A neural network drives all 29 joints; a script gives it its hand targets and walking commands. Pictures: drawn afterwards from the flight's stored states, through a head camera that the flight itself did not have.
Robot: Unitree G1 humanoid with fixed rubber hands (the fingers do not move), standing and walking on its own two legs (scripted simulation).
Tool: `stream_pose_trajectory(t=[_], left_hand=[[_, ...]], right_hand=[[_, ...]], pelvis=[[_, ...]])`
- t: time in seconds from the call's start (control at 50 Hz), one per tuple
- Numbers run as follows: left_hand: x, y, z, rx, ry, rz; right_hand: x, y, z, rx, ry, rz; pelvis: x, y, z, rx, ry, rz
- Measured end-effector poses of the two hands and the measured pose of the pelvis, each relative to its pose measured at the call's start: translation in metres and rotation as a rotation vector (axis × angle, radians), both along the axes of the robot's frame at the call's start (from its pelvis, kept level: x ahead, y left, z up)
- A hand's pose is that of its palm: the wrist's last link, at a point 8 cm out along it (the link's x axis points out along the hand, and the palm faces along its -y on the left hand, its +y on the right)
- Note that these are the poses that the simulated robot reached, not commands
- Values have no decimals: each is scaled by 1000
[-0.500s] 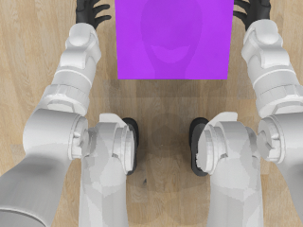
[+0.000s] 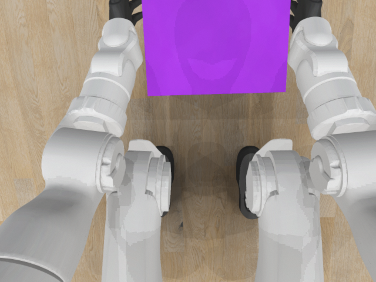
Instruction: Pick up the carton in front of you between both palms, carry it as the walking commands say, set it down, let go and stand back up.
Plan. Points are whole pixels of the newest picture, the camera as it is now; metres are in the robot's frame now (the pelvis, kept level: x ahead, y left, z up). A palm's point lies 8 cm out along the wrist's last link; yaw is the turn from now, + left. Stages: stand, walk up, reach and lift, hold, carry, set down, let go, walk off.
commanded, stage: reach and lift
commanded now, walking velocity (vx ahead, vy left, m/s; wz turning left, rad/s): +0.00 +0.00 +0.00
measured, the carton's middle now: (211, 42) +0.50 -0.01 -0.24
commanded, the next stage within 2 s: none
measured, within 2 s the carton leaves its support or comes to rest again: leaves its support in 0.02 s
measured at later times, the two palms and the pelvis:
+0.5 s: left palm out of the picture +0.49 +0.13 +0.04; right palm out of the picture +0.47 -0.17 +0.03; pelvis -0.01 -0.01 +0.09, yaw -1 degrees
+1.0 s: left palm out of the picture +0.46 +0.14 +0.18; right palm out of the picture +0.44 -0.16 +0.17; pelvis +0.03 +0.00 +0.22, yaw -1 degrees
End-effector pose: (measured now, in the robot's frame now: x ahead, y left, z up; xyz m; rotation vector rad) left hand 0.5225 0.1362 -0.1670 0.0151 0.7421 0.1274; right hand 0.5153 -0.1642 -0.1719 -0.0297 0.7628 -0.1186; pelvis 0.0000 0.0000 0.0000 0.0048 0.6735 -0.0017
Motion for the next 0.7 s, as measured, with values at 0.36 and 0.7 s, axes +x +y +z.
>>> stream_pose_trajectory(t=[0.36,0.7], left_hand=[[-29,-6,155,-50,-121,39],[-46,2,255,-16,-64,15]], right_hand=[[-31,-6,154,39,-119,-52],[-49,2,255,23,-61,-40]], pelvis=[[-17,-5,46,9,-10,-2],[5,-3,148,1,53,-14]])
